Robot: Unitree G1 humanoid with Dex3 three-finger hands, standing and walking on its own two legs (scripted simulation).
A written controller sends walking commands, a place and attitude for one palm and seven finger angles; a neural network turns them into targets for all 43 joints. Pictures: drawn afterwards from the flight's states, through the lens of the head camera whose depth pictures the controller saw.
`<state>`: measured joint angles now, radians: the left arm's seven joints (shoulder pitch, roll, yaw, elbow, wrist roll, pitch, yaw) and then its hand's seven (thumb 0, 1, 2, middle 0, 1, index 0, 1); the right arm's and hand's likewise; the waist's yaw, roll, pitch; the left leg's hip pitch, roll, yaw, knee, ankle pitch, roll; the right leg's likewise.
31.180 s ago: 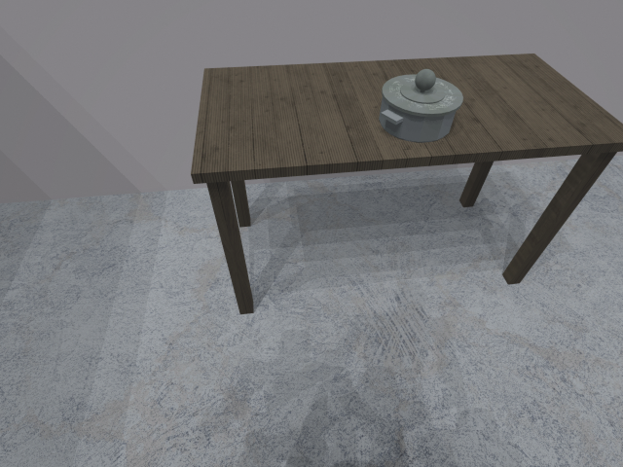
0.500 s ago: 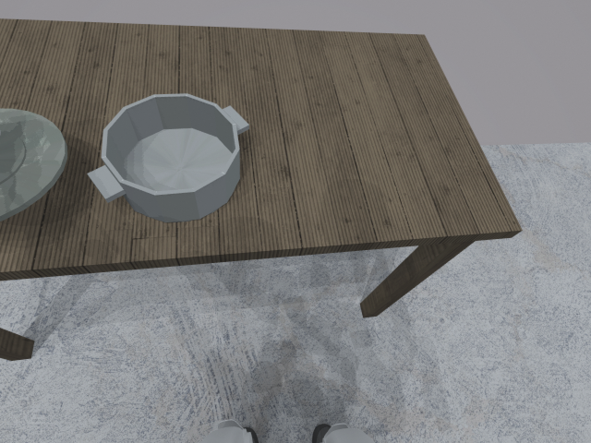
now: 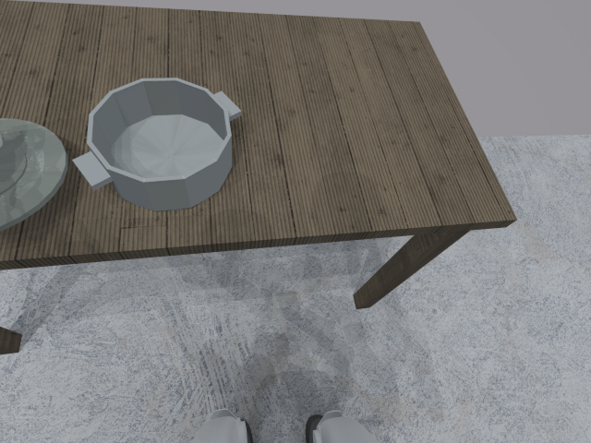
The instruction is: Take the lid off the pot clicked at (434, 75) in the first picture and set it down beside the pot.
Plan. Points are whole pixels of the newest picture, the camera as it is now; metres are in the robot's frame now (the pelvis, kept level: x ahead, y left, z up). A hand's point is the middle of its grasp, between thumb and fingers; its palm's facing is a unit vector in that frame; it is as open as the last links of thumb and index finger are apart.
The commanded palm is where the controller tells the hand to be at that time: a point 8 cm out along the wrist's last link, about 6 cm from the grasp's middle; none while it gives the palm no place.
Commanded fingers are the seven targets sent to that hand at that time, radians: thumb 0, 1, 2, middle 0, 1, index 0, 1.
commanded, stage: lower the lid onto the table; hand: left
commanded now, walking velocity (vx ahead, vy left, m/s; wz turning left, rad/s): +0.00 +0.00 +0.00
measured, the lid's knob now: out of the picture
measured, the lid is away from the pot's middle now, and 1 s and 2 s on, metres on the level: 0.24 0.25 0.25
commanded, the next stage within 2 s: open the fingers wide in 0.40 s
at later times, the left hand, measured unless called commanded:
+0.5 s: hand out of the picture +0.47 +0.39 +0.04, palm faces -0.49 -0.15 -0.86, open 7.8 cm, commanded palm +0.49 +0.37 +0.10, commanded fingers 0.00 0.72 0.81 -0.78 -1.08 -0.76 -1.09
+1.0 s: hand out of the picture +0.42 +0.38 +0.04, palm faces -0.48 -0.15 -0.87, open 7.9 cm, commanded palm +0.49 +0.37 +0.10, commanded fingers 0.00 0.33 0.53 -0.46 -1.03 -0.45 -1.03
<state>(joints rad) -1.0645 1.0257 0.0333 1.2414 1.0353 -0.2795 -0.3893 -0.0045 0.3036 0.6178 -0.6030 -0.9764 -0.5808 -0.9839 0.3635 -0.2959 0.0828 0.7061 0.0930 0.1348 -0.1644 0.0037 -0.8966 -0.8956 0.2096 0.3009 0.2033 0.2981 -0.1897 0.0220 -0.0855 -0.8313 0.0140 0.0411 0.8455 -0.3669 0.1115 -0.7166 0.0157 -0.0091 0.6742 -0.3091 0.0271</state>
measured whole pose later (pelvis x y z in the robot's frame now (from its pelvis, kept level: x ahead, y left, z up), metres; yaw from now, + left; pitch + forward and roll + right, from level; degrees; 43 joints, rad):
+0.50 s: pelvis +0.00 +0.00 -0.01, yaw +0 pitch +23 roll -7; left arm -1.06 1.08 0.07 1.24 1.04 -0.31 -0.38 0.00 0.30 0.61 -0.61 -0.99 -0.59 -1.00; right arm 0.35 -0.29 0.10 0.69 0.09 0.16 -0.17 0.00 -0.90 -0.90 0.21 0.30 0.20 0.30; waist -0.20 0.02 -0.09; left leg -0.94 0.02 0.03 0.93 -0.40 0.11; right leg -0.82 0.03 -0.02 0.76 -0.34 0.04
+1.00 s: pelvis -0.01 +0.00 -0.01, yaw +1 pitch +19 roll -7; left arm -0.94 0.95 0.08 1.15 1.04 -0.27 -0.34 0.00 0.35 0.58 -0.54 -1.01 -0.50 -1.02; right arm 0.32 -0.28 0.05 0.67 0.08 0.18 -0.13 0.00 -0.90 -0.90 0.21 0.30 0.20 0.30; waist -0.15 0.02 -0.09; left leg -0.87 0.01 0.02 0.90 -0.37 0.11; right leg -0.75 0.02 -0.02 0.73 -0.33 0.01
